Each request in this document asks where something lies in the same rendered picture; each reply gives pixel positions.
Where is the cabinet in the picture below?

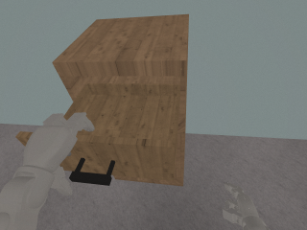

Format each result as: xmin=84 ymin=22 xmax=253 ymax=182
xmin=52 ymin=13 xmax=189 ymax=187

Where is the robot left hand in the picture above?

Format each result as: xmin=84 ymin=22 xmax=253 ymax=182
xmin=23 ymin=112 xmax=95 ymax=196

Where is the left robot forearm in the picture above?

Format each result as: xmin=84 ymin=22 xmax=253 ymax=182
xmin=0 ymin=165 xmax=55 ymax=230

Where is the robot right hand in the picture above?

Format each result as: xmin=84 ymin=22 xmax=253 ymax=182
xmin=222 ymin=182 xmax=259 ymax=226

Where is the drawer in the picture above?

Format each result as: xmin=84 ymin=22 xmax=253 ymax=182
xmin=15 ymin=83 xmax=180 ymax=181

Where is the right robot forearm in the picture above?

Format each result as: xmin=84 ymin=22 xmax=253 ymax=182
xmin=242 ymin=216 xmax=270 ymax=230

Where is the handle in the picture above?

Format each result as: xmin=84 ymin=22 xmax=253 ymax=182
xmin=69 ymin=158 xmax=115 ymax=186

